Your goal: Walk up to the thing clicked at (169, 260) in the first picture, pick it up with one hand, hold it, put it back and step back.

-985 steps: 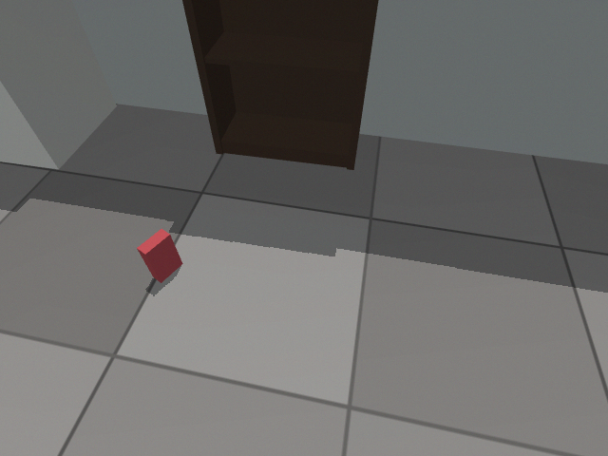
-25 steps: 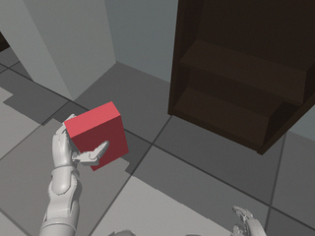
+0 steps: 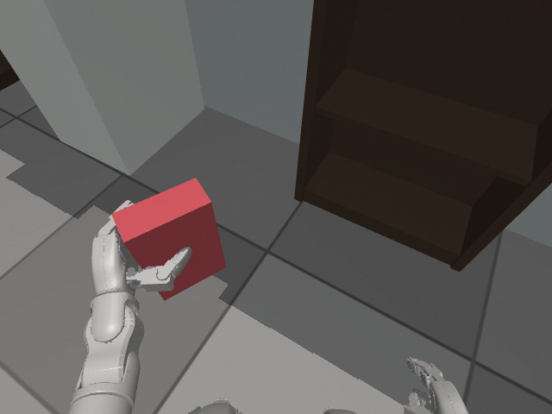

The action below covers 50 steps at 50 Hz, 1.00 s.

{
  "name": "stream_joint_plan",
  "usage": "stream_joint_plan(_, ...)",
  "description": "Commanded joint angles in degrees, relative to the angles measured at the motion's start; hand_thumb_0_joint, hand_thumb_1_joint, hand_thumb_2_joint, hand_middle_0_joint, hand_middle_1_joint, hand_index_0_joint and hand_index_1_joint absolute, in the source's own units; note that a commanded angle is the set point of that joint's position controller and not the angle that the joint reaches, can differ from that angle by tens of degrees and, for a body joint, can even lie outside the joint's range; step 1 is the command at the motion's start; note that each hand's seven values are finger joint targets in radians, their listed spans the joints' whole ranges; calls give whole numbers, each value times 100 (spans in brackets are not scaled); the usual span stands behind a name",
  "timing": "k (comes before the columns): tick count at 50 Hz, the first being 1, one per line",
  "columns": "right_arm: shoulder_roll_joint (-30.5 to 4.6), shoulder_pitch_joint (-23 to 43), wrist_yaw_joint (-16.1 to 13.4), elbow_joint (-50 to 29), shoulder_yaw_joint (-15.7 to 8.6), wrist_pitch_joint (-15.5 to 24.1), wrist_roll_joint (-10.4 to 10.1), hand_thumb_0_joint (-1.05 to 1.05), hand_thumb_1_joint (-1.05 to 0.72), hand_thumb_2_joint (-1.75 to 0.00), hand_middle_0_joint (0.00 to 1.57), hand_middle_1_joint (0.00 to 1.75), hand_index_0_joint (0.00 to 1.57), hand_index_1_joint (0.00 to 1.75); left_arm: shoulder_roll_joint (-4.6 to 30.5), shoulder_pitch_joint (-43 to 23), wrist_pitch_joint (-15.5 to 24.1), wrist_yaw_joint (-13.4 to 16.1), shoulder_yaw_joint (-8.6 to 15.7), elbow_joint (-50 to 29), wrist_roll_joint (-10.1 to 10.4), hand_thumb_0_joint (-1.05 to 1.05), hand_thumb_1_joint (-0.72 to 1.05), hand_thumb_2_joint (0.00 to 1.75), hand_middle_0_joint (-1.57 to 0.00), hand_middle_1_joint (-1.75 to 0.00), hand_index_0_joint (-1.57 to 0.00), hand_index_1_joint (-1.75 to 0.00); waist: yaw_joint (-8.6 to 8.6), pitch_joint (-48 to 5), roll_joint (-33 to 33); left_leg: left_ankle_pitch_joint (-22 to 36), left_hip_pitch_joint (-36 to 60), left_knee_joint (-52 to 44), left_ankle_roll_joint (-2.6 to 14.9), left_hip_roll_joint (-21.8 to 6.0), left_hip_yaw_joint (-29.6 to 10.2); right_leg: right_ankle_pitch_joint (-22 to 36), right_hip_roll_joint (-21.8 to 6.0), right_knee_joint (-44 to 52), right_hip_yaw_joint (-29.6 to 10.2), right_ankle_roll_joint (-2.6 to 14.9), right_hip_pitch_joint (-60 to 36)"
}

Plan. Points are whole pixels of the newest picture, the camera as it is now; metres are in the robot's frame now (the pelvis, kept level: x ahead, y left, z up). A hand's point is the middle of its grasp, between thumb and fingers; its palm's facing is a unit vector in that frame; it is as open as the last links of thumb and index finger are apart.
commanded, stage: hold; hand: left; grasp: from the side
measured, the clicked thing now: (178, 245) +0.35 +0.15 +0.03
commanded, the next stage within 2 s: crouch in 0.18 s
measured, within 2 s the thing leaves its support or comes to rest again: neither
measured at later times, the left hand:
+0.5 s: hand (159, 257) +0.33 +0.17 +0.04, palm faces +0.24 -0.97 +0.04, open 9.0 cm
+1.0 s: hand (171, 304) +0.34 +0.21 -0.19, palm faces +0.32 -0.95 +0.00, open 9.0 cm
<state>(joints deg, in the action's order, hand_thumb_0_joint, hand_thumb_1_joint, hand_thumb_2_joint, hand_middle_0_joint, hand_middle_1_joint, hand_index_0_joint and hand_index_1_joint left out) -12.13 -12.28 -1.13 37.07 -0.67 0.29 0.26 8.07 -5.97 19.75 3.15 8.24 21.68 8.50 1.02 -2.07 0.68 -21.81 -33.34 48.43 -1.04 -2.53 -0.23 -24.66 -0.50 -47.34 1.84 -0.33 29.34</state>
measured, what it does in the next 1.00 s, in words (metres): lowers itself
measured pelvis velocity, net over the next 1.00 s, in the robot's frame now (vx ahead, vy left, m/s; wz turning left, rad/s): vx -0.04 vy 0.00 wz -0.05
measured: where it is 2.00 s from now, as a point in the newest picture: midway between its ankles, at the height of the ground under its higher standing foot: outside the picture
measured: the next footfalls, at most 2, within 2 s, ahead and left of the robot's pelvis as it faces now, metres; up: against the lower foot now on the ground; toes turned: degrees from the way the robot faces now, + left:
none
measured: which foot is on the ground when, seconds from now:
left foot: down 0.00-1.00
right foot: down 0.00-1.00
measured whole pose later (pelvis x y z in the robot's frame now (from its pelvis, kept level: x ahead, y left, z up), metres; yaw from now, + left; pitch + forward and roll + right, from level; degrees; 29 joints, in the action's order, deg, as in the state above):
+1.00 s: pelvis -0.04 +0.00 -0.17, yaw -3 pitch +30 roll -3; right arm -13.7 -7.2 4.1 38.9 -1.4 0.6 3.9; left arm 12.0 -20.4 43.5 2.4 19.1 46.6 7.9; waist 2.6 -11.5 -0.3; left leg -35.5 -89.3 95.0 -1.0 -3.7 -3.0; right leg -39.1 0.5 -93.9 2.5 -0.2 84.4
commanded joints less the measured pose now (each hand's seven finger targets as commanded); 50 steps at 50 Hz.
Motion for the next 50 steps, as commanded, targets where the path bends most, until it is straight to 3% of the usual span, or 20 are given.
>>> stream_joint_plan(1, -764, 143, -46, -685, -265, 280, -39, 0, -92, -91, 20, 30, 20, 30, 678, -1545, 464, -42, 119, -1495, 7, 0, 22, 115, -123, -132, -124, -132, 46, -1702, 75, 1388, 1205, -591, 130, 116, -24, 1727, 132, 663, 29, 53, -391)
stream_joint_plan(6, -741, 237, -60, -699, -236, 261, -58, 0, -92, -91, 20, 30, 20, 30, 632, -1342, 415, -27, 231, -1150, 48, 0, 25, 116, -124, -132, -125, -133, 11, -1353, -250, 1088, 873, -608, 151, 141, 12, 1527, 104, 767, 6, 31, -398)
stream_joint_plan(8, -743, 245, -43, -703, -243, 276, -52, 0, -92, -91, 20, 30, 20, 30, 629, -1419, 430, -53, 170, -1219, 34, 0, 23, 116, -124, -133, -125, -133, 20, -1278, 4, 998, 875, -620, 135, 153, 32, 1414, 95, 753, -16, 54, -256)
stream_joint_plan(10, -762, 221, -50, -734, -265, 269, -48, 0, -92, -90, 20, 30, 20, 30, 594, -1418, 445, -65, 104, -1334, 16, 0, 25, 116, -123, -132, -125, -132, 22, -1451, -73, 988, 941, -642, 131, 158, 27, 1415, 94, 763, -4, 57, -358)
stream_joint_plan(11, -766, 171, -46, -705, -271, 275, -46, 0, -92, -90, 20, 30, 20, 30, 728, -1487, 476, -54, 213, -1484, 20, 0, 24, 116, -123, -132, -125, -132, -2, -1624, 50, 1108, 1061, -623, 133, 144, 7, 1513, 104, 709, 0, 59, -376)
stream_joint_plan(12, -735, 158, -53, -709, -245, 283, -46, 0, -92, -90, 20, 30, 20, 30, 687, -1666, 477, -74, 88, -1572, 12, 0, 26, 116, -123, -133, -125, -132, 38, -1778, 155, 1277, 1168, -577, 134, 158, 18, 1679, 95, 709, -18, 48, -415)
stream_joint_plan(15, -755, 178, -52, -708, -250, 307, -63, 0, -89, -90, 20, 30, 20, 30, 574, -1440, 434, -55, 41, -1395, 30, 0, 17, 115, -121, -128, -122, -128, 46, -1551, -8, 1281, 1113, -604, 129, 136, -2, 1656, 112, 700, 20, 54, -371)
stream_joint_plan(19, -722, 218, -46, -667, -240, 292, -48, 0, -90, -90, 20, 30, 20, 30, 494, -1198, 422, -9, 224, -962, 78, 0, 11, 112, -124, -130, -126, -130, 51, -1178, -314, 1009, 716, -534, 171, 142, 10, 1490, 88, 726, 4, 20, -184)
stream_joint_plan(24, -724, 198, 14, -641, -295, 284, 27, 0, -89, -90, 20, 30, 20, 30, 457, -1364, 717, 156, 383, -697, -8, 0, 14, 113, -122, -130, -124, -130, 28, -1231, -194, 774, 374, -319, 151, 137, -9, 1193, 83, 422, -3, 72, 219)
stream_joint_plan(26, -707, 212, 37, -623, -313, 305, 66, 0, -89, -90, 20, 30, 20, 30, 358, -1500, 903, 185, 263, -495, -71, 0, 11, 110, -120, -128, -122, -127, 119, -1236, -197, 656, 184, -123, 157, 138, -12, 1093, 75, 266, -27, 65, 495)
stream_joint_plan(27, -738, 118, 42, -567, -348, 313, 86, 0, -89, -90, 20, 30, 20, 30, 547, -1532, 1003, 207, 491, -359, -106, 0, 11, 111, -120, -128, -122, -127, 96, -1453, -270, 740, 143, -2, 171, 129, -30, 1169, 72, 128, -34, 66, 533)
stream_joint_plan(32, -790, 45, 135, -450, -392, 340, 178, 0, -90, -90, 20, 30, 20, 30, 690, -2012, 1674, 86, 605, 359, -148, 0, 10, 112, -122, -130, -124, -130, 235, -1954, -186, 625, -626, 916, 210, 134, -89, 1025, 95, -716, -59, 86, 1570)
stream_joint_plan(39, -936, 95, 355, -445, -374, 347, 250, 0, -90, -91, 20, 30, 20, 30, 870, -2135, 2537, -63, 849, 1093, -60, 0, 14, 114, -122, -129, -123, -130, 87, -3121, 289, 730, -1914, 2496, 203, 127, -223, 850, 155, -2323, 5, 147, 3209)
stream_joint_plan(40, -982, 92, 369, -438, -376, 324, 251, 0, -90, -91, 20, 30, 20, 30, 1026, -2189, 2585, -72, 958, 1226, -92, 0, 16, 115, -123, -129, -124, -130, 109, -3237, 221, 749, -2138, 2694, 223, 121, -234, 874, 176, -2491, -3, 140, 3344)
stream_joint_plan(41, -999, 126, 405, -428, -381, 310, 262, 0, -90, -91, 20, 30, 20, 30, 886, -2228, 2646, -108, 798, 1261, -106, 0, 12, 115, -123, -129, -124, -130, 154, -3256, 211, 678, -2344, 2838, 208, 110, -260, 789, 197, -2674, 16, 150, 3567)
stream_joint_plan(42, -1028, 127, 428, -399, -375, 294, 274, 0, -91, -91, 20, 30, 20, 30, 1188, -2470, 2741, -86, 1078, 1131, -95, 0, 10, 115, -124, -130, -124, -131, 75, -3358, 300, 643, -2523, 2996, 197, 106, -268, 705, 206, -2859, 0, 157, 3736)
stream_joint_plan(43, -1024, 142, 453, -409, -371, 279, 288, 0, -91, -91, 20, 30, 20, 30, 1036, -2484, 2774, -106, 990, 1160, -75, 0, 9, 116, -124, -130, -124, -131, 93, -3543, 395, 710, -2555, 3101, 176, 88, -297, 695, 217, -3051, 43, 179, 3949)
stream_joint_plan(46, -1101, 173, 485, -371, -397, 231, 304, 0, -91, -91, 20, 30, 20, 30, 1328, -2785, 2867, -43, 1276, 1192, -36, 0, 10, 118, -123, -131, -124, -132, 90, -3762, 352, 327, -3082, 3504, 176, 67, -307, 369, 249, -3370, 2, 178, 4306)
stream_joint_plan(47, -1090, 198, 495, -320, -384, 220, 333, 0, -91, -91, 20, 30, 20, 30, 1261, -2955, 2893, -73, 1193, 1276, -35, 0, 12, 118, -123, -131, -123, -132, 191, -3808, 378, 301, -3233, 3699, 184, 59, -314, 386, 254, -3516, -19, 168, 4465)
stream_joint_plan(50, -1159, 175, 519, -234, -389, 176, 353, 0, -92, -91, 20, 30, 20, 30, 1512, -3101, 2917, -153, 1371, 1517, -86, 0, 15, 121, -126, -133, -127, -134, 161, -4052, 404, 298, -3485, 4094, 194, 39, -358, 301, 292, -3958, 60, 197, 4978)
